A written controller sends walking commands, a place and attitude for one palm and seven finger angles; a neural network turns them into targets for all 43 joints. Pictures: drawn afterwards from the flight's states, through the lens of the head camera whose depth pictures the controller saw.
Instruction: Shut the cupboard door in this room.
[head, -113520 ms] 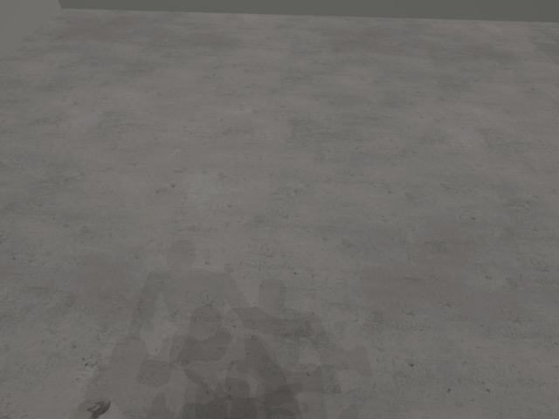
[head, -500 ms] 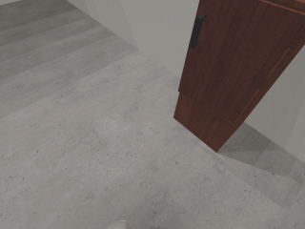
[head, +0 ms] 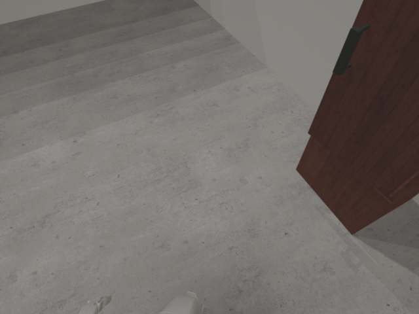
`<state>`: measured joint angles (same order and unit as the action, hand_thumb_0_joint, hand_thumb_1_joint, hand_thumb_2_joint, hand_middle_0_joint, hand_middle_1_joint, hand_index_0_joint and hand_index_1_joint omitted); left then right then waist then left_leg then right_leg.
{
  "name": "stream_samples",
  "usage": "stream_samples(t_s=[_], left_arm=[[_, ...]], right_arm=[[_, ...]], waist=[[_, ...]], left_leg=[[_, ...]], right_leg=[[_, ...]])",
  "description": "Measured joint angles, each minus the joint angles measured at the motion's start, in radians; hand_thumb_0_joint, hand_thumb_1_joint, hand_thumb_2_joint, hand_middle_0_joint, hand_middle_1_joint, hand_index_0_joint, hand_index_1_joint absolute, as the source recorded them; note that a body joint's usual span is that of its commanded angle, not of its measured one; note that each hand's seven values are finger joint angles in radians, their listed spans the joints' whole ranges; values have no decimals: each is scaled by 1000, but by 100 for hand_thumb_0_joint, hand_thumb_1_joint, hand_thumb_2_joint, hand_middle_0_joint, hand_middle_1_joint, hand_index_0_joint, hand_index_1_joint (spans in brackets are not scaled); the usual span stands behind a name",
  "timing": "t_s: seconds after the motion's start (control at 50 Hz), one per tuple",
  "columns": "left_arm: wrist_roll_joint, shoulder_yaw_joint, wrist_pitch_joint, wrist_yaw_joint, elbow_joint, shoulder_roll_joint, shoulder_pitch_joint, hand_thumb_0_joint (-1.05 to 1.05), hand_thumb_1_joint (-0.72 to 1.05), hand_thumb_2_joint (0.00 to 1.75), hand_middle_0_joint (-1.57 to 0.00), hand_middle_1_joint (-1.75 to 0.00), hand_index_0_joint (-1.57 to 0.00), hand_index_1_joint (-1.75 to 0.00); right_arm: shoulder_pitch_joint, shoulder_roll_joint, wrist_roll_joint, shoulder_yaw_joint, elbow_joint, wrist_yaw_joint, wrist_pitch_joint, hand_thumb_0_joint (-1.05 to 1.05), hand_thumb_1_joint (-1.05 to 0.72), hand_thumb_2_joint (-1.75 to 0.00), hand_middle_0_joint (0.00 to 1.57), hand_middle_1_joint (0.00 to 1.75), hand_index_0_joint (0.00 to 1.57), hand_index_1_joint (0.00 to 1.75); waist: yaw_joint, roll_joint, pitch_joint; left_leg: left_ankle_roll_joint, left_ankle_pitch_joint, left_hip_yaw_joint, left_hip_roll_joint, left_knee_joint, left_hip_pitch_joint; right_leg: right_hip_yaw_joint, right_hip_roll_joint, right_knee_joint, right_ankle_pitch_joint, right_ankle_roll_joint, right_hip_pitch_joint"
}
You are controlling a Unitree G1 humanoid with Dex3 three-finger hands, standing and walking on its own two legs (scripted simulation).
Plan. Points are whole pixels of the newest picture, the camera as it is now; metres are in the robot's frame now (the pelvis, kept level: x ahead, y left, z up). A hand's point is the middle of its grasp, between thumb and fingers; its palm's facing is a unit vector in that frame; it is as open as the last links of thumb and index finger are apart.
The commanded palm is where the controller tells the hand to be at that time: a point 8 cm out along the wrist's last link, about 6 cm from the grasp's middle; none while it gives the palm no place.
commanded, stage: walk to a spot facing it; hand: left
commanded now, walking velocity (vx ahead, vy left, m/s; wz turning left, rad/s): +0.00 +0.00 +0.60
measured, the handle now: (351, 50) +0.80 -0.39 +0.04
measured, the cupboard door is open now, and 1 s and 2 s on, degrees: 7 7 7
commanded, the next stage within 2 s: turn to face it in 0.90 s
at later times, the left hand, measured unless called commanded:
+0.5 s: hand out of the picture -0.01 +0.25 -0.17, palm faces +0.35 -0.90 -0.25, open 7.4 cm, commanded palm none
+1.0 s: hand out of the picture +0.11 +0.23 -0.15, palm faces +0.61 -0.76 -0.24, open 7.2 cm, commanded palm none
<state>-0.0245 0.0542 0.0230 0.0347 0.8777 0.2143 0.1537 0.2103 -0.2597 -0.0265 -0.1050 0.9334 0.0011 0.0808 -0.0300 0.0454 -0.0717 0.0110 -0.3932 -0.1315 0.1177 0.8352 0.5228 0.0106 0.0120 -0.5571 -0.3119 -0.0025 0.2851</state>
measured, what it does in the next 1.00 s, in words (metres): walks ahead, turning left: left foot, then right foot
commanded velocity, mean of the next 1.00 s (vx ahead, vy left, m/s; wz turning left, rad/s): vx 0.16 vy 0.00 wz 0.53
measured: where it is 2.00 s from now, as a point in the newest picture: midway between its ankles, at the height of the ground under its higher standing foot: (184, 300)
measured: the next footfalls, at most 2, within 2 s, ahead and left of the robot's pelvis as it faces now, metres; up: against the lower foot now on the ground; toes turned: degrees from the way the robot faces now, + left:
left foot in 0.32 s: +0.02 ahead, +0.14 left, +0.00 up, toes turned +19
right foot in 0.72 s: +0.24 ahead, -0.04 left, +0.00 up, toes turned +21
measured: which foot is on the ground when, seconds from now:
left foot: up 0.00-0.30, down 0.32-0.72, up 0.74-1.00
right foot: down 0.00-0.32, up 0.34-0.70, down 0.72-1.00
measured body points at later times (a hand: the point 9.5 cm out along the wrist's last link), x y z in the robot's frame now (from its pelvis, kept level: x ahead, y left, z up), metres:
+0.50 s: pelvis +0.03 +0.03 +0.00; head +0.06 +0.06 +0.45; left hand -0.02 +0.30 -0.15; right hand +0.19 -0.17 -0.13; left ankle -0.01 +0.13 -0.73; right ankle +0.06 -0.11 -0.66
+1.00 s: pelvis +0.18 +0.05 +0.01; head +0.23 +0.07 +0.46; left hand +0.07 +0.27 -0.13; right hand +0.37 -0.12 -0.14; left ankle +0.13 +0.18 -0.65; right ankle +0.20 -0.05 -0.73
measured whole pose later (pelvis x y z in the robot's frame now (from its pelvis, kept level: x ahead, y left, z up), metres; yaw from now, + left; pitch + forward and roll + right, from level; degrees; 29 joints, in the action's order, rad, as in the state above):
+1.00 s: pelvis +0.18 +0.05 +0.01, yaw +38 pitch +1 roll +1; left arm -0.02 0.05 -0.05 0.03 0.94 0.16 0.27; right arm 0.20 -0.22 -0.02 -0.07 0.96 -0.03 0.05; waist -0.03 0.01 -0.10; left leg 0.01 -0.30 0.05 -0.05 1.06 0.58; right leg 0.27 0.10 -0.43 -0.30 0.00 0.13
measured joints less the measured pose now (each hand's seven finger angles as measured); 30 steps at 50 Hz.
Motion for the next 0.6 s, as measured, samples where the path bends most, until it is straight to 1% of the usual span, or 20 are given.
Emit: stream_samples(t_s=[0.04,0.06,0.08,0.12,0.18,0.24,0.28,0.32,0.34,0.36,0.38,0.4,0.44,0.46,0.5,0.54,0.6], left_arm=[[1,-3,3,5,11,-13,19,0,91,90,-21,-30,-20,-30],[1,-4,1,6,16,-17,28,0,91,90,-21,-30,-20,-30],[1,-5,-2,6,20,-20,36,0,91,90,-21,-30,-20,-30],[1,-8,-8,5,23,-25,49,0,91,90,-21,-30,-20,-30],[-1,-10,-17,1,18,-31,68,0,90,90,-21,-30,-21,-30],[-4,-7,-18,-3,15,-29,86,0,90,90,-21,-30,-21,-30],[-6,-1,-17,-5,17,-21,99,0,90,90,-21,-30,-21,-30],[-1,5,-15,-11,22,-7,123,0,90,90,-21,-30,-21,-30],[3,9,-10,-16,27,2,132,0,90,90,-21,-30,-21,-30],[3,13,2,-19,35,14,133,0,90,90,-21,-30,-21,-30],[0,16,15,-21,45,23,133,0,90,90,-21,-30,-21,-30],[-1,19,25,-22,55,31,129,0,91,90,-21,-30,-21,-30],[-3,26,30,-32,66,41,116,1,91,90,-21,-30,-20,-30],[-3,28,27,-37,65,44,109,1,91,90,-21,-30,-20,-30],[-3,29,17,-46,56,46,93,1,91,90,-20,-30,-20,-30],[-2,27,7,-52,43,44,77,1,91,90,-20,-30,-20,-30],[-1,23,-2,-58,23,36,51,1,91,90,-20,-30,-20,-30]], right_arm=[[-9,-12,-2,-5,-7,-5,1,1,-90,-90,20,30,20,30],[-12,-14,-1,-4,-12,-8,-1,1,-90,-90,20,30,19,30],[-15,-14,1,-3,-17,-11,-3,1,-90,-90,20,30,19,30],[-20,-11,5,3,-22,-15,-3,1,-91,-90,20,30,19,30],[-37,-3,8,14,-20,-19,5,1,-91,-90,20,30,19,30],[-65,9,11,25,-18,-22,8,1,-91,-90,20,30,19,30],[-84,18,13,33,-24,-24,3,1,-91,-90,20,30,19,30],[-92,21,11,43,-40,-28,-13,1,-91,-90,20,30,19,30],[-95,23,7,45,-49,-29,-27,1,-91,-90,20,30,19,30],[-101,28,4,49,-53,-28,-39,1,-90,-90,20,30,19,30],[-100,33,2,53,-57,-26,-49,1,-90,-90,20,30,19,30],[-92,37,0,58,-62,-22,-58,1,-90,-90,20,30,19,30],[-67,45,-3,65,-66,-12,-70,1,-90,-90,20,30,20,30],[-53,48,-3,68,-63,-8,-74,1,-90,-90,20,30,20,30],[-24,52,-2,72,-51,-3,-78,1,-90,-90,20,30,20,30],[5,54,-2,73,-34,0,-80,1,-90,-90,20,30,20,30],[45,56,-2,70,-5,-1,-79,1,-90,-90,20,30,20,30]], waist=[[-3,3,-10],[-7,0,-16],[-11,-7,-22],[-13,-21,-33],[-3,-37,-47],[15,-51,-59],[29,-65,-63],[38,-78,-53],[39,-85,-48],[46,-96,-50],[51,-101,-48],[52,-102,-42],[49,-98,-31],[47,-94,-26],[43,-83,-19],[37,-70,-10],[26,-55,-1]], left_leg=[[12,-30,50,-20,200,41],[20,-27,71,-36,258,47],[27,-26,90,-52,286,43],[37,-30,117,-83,279,18],[39,-45,140,-115,197,-36],[31,-57,162,-133,75,-96],[20,-50,182,-134,-30,-144],[1,16,202,-129,-189,-216],[-17,81,201,-122,-210,-215],[-30,81,200,-114,-182,-204],[-39,63,199,-111,-165,-201],[-43,50,192,-108,-165,-205],[-45,51,173,-102,-203,-225],[-44,63,162,-98,-231,-239],[-45,88,139,-93,-286,-269],[-48,103,116,-89,-332,-296],[-44,107,87,-84,-375,-331]], right_leg=[[21,15,10,-2,-4,-26],[32,24,17,-3,-4,-39],[44,35,22,-4,-3,-51],[70,57,26,-11,-1,-71],[114,88,16,-29,6,-90],[159,114,-9,-51,18,-96],[186,133,-38,-72,30,-93],[206,155,-96,-108,48,-76],[198,164,-166,-138,54,-48],[161,161,-262,-192,56,-10],[124,148,-354,-229,55,32],[97,133,-428,-235,54,70],[62,112,-519,-182,55,139],[51,106,-535,-148,56,166],[36,98,-523,-90,61,205],[26,94,-470,-48,66,228],[20,87,-345,-7,71,232]])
